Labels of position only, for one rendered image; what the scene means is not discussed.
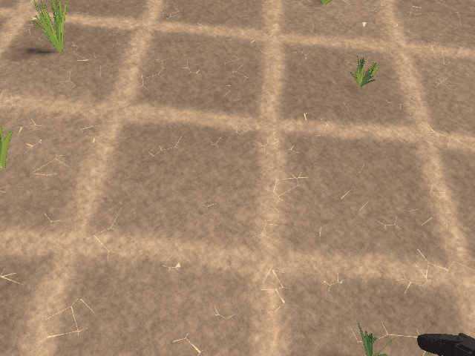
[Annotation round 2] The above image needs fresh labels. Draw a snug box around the right robot hand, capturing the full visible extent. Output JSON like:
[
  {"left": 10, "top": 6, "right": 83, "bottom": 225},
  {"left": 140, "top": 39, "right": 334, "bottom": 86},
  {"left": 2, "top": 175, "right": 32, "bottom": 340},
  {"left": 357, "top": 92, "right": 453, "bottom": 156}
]
[{"left": 417, "top": 333, "right": 475, "bottom": 356}]

